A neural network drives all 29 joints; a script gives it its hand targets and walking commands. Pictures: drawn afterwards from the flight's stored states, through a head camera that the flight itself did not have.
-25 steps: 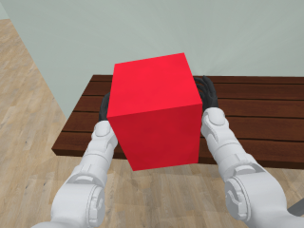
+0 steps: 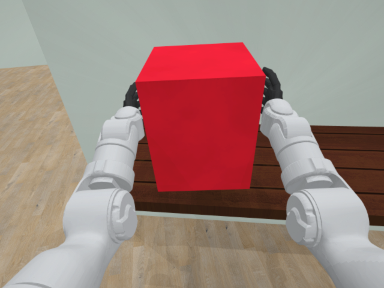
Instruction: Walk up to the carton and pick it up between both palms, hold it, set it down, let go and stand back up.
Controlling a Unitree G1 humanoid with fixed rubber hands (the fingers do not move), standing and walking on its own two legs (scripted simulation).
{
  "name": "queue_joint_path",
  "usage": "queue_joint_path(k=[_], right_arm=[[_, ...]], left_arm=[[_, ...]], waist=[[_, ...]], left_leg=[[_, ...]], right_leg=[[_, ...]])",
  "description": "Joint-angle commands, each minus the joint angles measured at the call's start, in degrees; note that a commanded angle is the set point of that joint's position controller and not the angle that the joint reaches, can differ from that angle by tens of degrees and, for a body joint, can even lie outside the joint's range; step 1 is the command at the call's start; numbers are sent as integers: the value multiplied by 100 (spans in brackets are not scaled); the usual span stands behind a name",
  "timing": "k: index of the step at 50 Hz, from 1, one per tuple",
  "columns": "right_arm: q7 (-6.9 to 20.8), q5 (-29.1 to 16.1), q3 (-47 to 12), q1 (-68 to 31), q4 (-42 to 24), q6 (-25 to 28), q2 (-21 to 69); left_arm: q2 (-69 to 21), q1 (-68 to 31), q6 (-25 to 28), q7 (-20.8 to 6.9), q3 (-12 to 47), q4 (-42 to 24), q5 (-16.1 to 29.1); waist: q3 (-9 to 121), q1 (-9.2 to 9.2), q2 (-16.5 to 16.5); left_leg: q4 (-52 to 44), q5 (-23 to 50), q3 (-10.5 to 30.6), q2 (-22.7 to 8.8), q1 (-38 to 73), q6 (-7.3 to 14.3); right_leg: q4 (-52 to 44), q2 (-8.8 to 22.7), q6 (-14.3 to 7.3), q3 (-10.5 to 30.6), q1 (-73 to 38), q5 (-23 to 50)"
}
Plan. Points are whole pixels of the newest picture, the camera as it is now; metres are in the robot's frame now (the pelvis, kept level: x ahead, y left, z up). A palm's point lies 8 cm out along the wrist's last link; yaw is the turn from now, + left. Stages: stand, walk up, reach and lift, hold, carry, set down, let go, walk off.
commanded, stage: reach and lift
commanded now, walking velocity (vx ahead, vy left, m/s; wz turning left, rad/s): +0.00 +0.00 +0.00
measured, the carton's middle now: (200, 116) +0.42 +0.02 +0.23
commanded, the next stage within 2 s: hold in 1.14 s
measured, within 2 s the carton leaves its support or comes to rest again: neither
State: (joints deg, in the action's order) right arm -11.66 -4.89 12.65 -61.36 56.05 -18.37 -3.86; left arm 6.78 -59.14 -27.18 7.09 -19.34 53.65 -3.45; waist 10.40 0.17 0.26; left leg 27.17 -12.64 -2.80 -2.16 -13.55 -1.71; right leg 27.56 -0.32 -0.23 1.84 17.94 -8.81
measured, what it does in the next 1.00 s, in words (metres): stands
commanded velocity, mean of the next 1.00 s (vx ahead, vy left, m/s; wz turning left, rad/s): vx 0.00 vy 0.00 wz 0.00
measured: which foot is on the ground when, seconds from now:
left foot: down 0.00-1.00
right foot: down 0.00-1.00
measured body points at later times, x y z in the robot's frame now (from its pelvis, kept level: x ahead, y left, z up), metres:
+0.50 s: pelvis +0.00 +0.00 +0.00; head -0.07 +0.00 +0.45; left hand +0.40 +0.18 +0.24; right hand +0.42 -0.11 +0.26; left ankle +0.02 +0.14 -0.74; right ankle +0.07 -0.11 -0.74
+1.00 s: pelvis +0.00 +0.00 +0.00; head -0.07 +0.00 +0.44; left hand +0.39 +0.18 +0.25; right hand +0.42 -0.11 +0.28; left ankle +0.02 +0.14 -0.74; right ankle +0.07 -0.11 -0.74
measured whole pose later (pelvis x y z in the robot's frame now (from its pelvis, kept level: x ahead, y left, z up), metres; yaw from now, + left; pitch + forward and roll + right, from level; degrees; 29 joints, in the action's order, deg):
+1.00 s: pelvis +0.00 +0.00 +0.00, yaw +1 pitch -2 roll +0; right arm -14.0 -16.4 7.2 -62.1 51.3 -28.8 -6.7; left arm 6.8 -55.0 -44.1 6.5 -13.6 37.5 -5.2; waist 9.1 0.1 0.3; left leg 27.2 -13.0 -1.4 -2.2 -11.8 -1.5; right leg 25.7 -0.3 0.0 0.6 14.8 -8.6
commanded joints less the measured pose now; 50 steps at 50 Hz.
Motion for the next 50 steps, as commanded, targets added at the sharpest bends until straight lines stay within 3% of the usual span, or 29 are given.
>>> queue_joint_path(k=[1,2,4,5,6,8,9,11,13,14,16,20,22,25,26,27,28,29,31,32,35,38,39,42,44,46,47,49,50], right_arm=[[1045,-353,-771,-5388,-230,70,3740],[1087,-371,-739,-5542,-31,10,3771],[1125,-339,-671,-5650,-215,67,3718],[1126,-436,-780,-5727,-272,55,3706],[1100,-427,-779,-5737,-524,110,3690],[1055,-658,-1234,-6080,-1092,112,3976],[986,-751,-1356,-6019,-1020,60,4060],[926,-1074,-1744,-5950,-1371,21,4108],[859,-1200,-1857,-5893,-1418,-50,4092],[808,-1293,-2011,-6064,-1599,-97,4274],[769,-1402,-2127,-5915,-1828,-150,4219],[659,-1722,-2404,-6008,-2414,-290,4296],[627,-1706,-2369,-5833,-2355,-381,4173],[605,-1799,-2406,-6010,-2717,-467,4289],[590,-1868,-2501,-6101,-2852,-485,4306],[565,-1835,-2418,-5771,-2662,-551,4381],[599,-1868,-2339,-5730,-2388,-615,4253],[600,-1925,-2500,-5820,-2784,-600,4409],[623,-2010,-2548,-6028,-2754,-666,4309],[595,-1922,-2457,-6070,-2829,-687,4482],[572,-1944,-2437,-6062,-2991,-752,4327],[571,-2053,-2485,-6169,-3117,-830,4320],[580,-2082,-2474,-5883,-2882,-872,4326],[563,-2129,-2542,-5940,-3087,-980,4355],[592,-2190,-2554,-6122,-3053,-976,4398],[561,-2302,-2677,-6068,-3240,-1048,4478],[559,-2237,-2585,-5812,-2874,-1135,4335],[524,-2344,-2808,-6019,-3326,-1139,4446],[515,-2380,-2731,-6002,-3260,-1181,4337]], left_arm=[[-3136,-5741,269,-1020,717,-931,-86],[-3041,-5841,235,-1058,525,-778,-227],[-3149,-6114,233,-1035,652,-1021,-182],[-3174,-5890,167,-1024,597,-865,-222],[-3263,-5943,142,-1038,769,-1020,-136],[-3505,-6098,111,-1002,1087,-1523,134],[-3591,-6288,111,-986,1318,-1781,241],[-3712,-5995,33,-926,1457,-2093,389],[-3709,-5954,-30,-904,1570,-2151,437],[-3618,-6068,-21,-919,1538,-2235,498],[-3836,-6139,-69,-870,1885,-2671,680],[-4040,-6195,-197,-814,2307,-3248,948],[-4064,-5849,-354,-780,2267,-3030,893],[-4242,-6262,-341,-734,2554,-3647,1201],[-4237,-6162,-406,-721,2546,-3603,1151],[-4150,-6296,-413,-720,2570,-3666,1245],[-4152,-6300,-449,-714,2481,-3616,1162],[-4196,-6324,-439,-704,2616,-3883,1270],[-4195,-6251,-523,-667,2546,-3705,1221],[-4055,-6374,-512,-690,2484,-3740,1263],[-4252,-6264,-602,-708,2695,-3682,1336],[-4318,-6238,-672,-694,2659,-3682,1376],[-4281,-6379,-646,-656,2756,-4017,1375],[-4165,-6279,-731,-669,2635,-3917,1433],[-4171,-6393,-744,-659,2615,-4052,1393],[-4162,-6351,-788,-682,2690,-4204,1532],[-4103,-6366,-828,-683,2621,-4129,1430],[-4161,-6246,-846,-689,2673,-4188,1468],[-4169,-6275,-906,-685,2756,-4228,1470]], waist=[[1535,-178,-318],[1419,-101,-356],[1569,-201,-227],[1330,-148,-228],[1675,-246,-136],[2150,-223,-259],[2180,-331,-166],[2538,-264,-59],[2572,-326,-85],[2649,-243,-268],[2938,-386,-125],[3248,-470,-109],[2766,-517,-142],[3141,-618,-16],[3184,-534,12],[3020,-680,-117],[2789,-668,53],[3249,-625,11],[3030,-517,-5],[3110,-562,-173],[3208,-675,-27],[3130,-637,20],[3311,-637,147],[3282,-667,-59],[3388,-533,37],[3579,-594,-57],[3242,-637,66],[3563,-593,-116],[3433,-664,83]], left_leg=[[-1130,-341,133,562,31,350],[-1112,-401,142,564,44,398],[-1140,-479,178,515,-94,365],[-1133,-437,179,525,-143,373],[-1127,-344,213,481,-90,316],[-990,84,275,548,69,289],[-950,256,301,549,86,214],[-787,808,332,569,274,169],[-687,892,377,595,312,174],[-645,878,376,620,286,219],[-576,1151,442,598,438,123],[-432,1446,517,596,578,71],[-436,1334,538,581,530,51],[-467,1144,583,561,537,-3],[-419,1215,586,568,536,6],[-434,1119,583,583,404,30],[-474,1036,605,568,433,0],[-418,1109,570,580,512,13],[-510,967,596,550,382,33],[-482,908,557,589,327,84],[-487,876,607,574,260,-6],[-468,1111,644,546,383,6],[-452,1136,637,552,416,-67],[-481,923,644,581,286,23],[-500,1017,617,571,292,22],[-409,1239,630,591,337,10],[-471,1103,625,579,322,-6],[-438,1199,647,585,289,30],[-451,1149,661,584,331,-1]], right_leg=[[-1113,-95,260,-204,-2207,-450],[-1135,-107,274,-240,-2119,-668],[-1108,-182,229,-291,-2223,-674],[-1158,-204,180,-311,-2184,-605],[-1101,-218,182,-315,-2334,-356],[-1068,-179,230,-244,-2489,160],[-1065,-183,230,-209,-2522,452],[-1007,-227,236,-205,-2677,1013],[-1002,-224,259,-197,-2646,1152],[-1006,-198,330,-178,-2659,1156],[-930,-284,285,-214,-2657,1392],[-869,-365,303,-250,-2567,1619],[-944,-363,279,-228,-2367,1492],[-918,-344,280,-167,-2369,1328],[-892,-386,281,-202,-2341,1367],[-905,-328,312,-133,-2407,1452],[-918,-343,288,-168,-2202,1291],[-854,-346,316,-162,-2325,1445],[-878,-399,301,-190,-2173,1132],[-892,-311,365,-147,-2240,1237],[-901,-344,313,-122,-2356,1320],[-890,-395,311,-153,-2211,1384],[-850,-405,258,-141,-2272,1471],[-868,-361,350,-70,-2311,1448],[-833,-392,340,-129,-2264,1304],[-822,-375,376,-75,-2518,1793],[-844,-375,336,-84,-2354,1668],[-782,-423,377,-57,-2527,1823],[-820,-402,359,-62,-2386,1690]])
